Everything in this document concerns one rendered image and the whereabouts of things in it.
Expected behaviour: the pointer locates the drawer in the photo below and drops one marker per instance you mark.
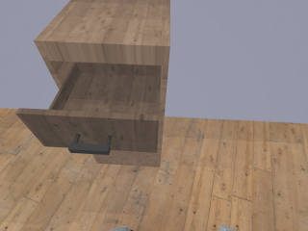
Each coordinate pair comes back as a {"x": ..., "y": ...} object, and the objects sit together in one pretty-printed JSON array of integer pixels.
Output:
[{"x": 97, "y": 100}]

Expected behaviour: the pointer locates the cabinet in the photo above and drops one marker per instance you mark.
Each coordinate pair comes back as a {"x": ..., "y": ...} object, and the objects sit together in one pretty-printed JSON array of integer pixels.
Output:
[{"x": 111, "y": 32}]

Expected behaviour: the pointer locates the handle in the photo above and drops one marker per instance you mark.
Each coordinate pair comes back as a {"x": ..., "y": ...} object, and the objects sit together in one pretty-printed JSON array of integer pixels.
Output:
[{"x": 88, "y": 148}]

